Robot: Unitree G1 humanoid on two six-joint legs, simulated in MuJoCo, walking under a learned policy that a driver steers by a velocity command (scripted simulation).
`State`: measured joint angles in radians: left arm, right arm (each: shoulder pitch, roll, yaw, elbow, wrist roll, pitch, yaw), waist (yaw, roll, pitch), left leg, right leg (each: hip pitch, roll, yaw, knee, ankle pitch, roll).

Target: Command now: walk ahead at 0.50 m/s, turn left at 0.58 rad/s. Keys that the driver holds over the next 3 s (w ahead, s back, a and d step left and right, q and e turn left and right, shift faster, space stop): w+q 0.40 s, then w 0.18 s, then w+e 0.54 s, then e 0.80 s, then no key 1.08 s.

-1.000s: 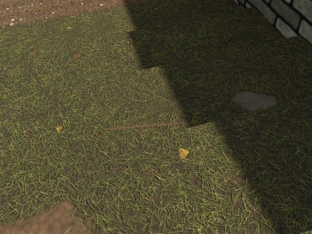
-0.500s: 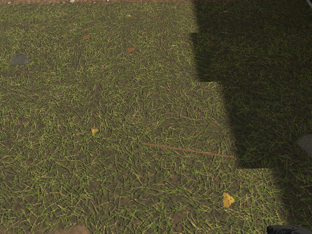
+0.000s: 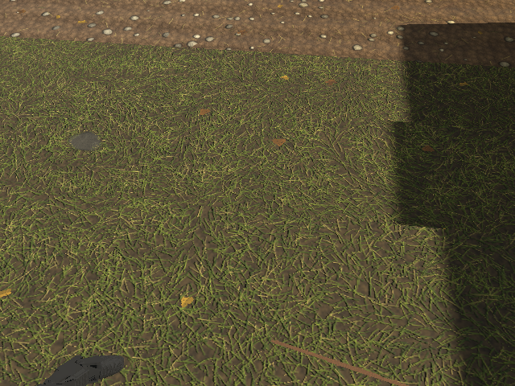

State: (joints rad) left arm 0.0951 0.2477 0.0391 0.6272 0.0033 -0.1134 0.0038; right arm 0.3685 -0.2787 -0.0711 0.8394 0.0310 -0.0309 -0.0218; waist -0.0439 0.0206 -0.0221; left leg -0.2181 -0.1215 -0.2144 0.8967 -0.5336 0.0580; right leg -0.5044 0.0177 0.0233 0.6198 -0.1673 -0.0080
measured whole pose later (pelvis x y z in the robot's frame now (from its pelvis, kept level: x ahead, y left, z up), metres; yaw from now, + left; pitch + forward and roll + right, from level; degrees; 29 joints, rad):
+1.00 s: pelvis +0.50 +0.14 -0.03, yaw +9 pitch +3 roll +2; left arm 0.13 0.27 0.07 0.76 -0.01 -0.05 -0.10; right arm 0.40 -0.25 -0.06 0.81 0.00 -0.08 -0.05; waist -0.06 -0.04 -0.02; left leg -0.08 -0.02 0.18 0.73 -0.69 0.03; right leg -0.63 -0.02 0.10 0.58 0.38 -0.05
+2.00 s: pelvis +0.80 +0.14 -0.11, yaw -27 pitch +2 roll +2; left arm 0.23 0.27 0.06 0.68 0.00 0.05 0.01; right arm 0.12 -0.31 -0.11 0.67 -0.01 0.03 -0.03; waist 0.01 0.04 0.03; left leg -0.59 0.00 -0.04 1.11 -0.37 -0.06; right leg -0.31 0.04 0.07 0.50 -0.23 -0.05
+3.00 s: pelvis +0.84 +0.18 -0.12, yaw -30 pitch -2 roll +0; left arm 0.23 0.22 0.06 0.91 0.00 0.03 0.04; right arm 0.23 -0.21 -0.03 0.76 -0.01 -0.01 0.00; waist 0.00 0.00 0.04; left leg -0.18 -0.04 -0.01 0.51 -0.30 0.03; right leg -0.19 0.02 0.14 0.50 -0.28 0.04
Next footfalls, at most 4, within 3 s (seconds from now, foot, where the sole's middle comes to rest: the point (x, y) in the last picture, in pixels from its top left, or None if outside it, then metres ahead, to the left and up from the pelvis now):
0.48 left None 0.35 0.19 -0.75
1.12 right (247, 321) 0.77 0.05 -0.89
1.46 left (180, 275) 0.95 0.26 -0.89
1.82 right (249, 310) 0.81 0.04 -0.89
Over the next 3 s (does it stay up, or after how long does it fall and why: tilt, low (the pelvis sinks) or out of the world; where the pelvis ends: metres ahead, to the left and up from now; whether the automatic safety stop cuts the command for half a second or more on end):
stays up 0.84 0.18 -0.12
